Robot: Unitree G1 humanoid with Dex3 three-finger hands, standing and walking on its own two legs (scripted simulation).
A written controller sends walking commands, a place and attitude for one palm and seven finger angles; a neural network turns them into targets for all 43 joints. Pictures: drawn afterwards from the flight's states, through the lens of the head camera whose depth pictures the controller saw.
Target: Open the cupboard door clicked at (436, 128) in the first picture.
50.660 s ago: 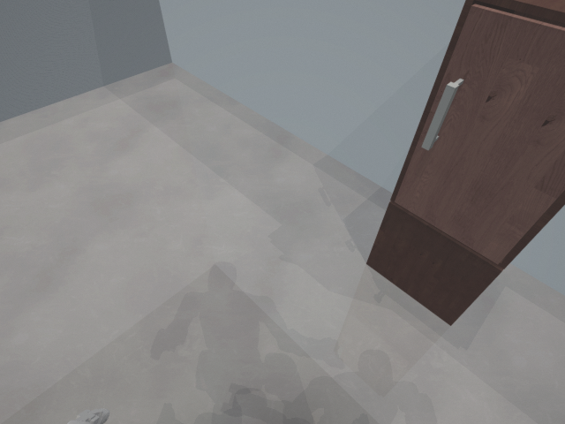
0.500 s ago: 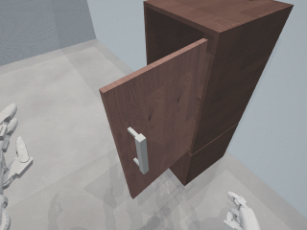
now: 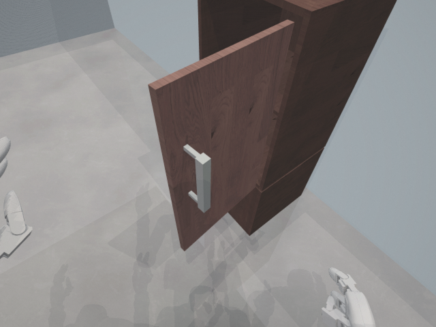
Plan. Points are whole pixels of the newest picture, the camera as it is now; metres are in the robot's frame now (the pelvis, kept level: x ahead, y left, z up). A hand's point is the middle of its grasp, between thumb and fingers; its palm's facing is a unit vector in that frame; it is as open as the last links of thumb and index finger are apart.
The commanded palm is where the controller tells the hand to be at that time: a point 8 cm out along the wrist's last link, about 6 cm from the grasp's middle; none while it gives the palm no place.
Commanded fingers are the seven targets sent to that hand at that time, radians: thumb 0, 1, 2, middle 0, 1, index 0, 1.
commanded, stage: step back with the hand held close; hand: left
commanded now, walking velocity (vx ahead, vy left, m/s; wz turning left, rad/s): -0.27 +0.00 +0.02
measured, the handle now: (197, 180) +0.39 +0.07 +0.02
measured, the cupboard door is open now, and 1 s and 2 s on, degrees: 97 97 97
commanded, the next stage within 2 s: stop stepping back and stand still in 0.62 s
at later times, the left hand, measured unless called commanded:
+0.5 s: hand out of the picture +0.14 +0.27 +0.18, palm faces +0.45 -0.78 -0.44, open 7.4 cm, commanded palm +0.08 +0.30 +0.18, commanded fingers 0.00 0.90 0.90 -0.20 -0.30 -0.20 -0.30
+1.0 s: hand out of the picture +0.05 +0.22 +0.16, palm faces +0.31 -0.80 -0.51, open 7.4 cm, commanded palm -0.02 +0.26 +0.18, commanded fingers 0.00 0.90 0.90 -0.20 -0.30 -0.20 -0.30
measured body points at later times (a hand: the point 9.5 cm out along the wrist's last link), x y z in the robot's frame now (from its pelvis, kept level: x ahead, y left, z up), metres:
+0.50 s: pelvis -0.06 +0.00 +0.01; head -0.03 +0.03 +0.46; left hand +0.11 +0.31 +0.21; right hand +0.11 -0.22 -0.07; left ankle +0.04 +0.09 -0.73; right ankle -0.15 -0.14 -0.68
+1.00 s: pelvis -0.17 -0.03 +0.00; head -0.16 -0.01 +0.45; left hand +0.02 +0.26 +0.19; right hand -0.03 -0.29 -0.06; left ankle -0.09 +0.05 -0.73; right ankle -0.21 -0.13 -0.73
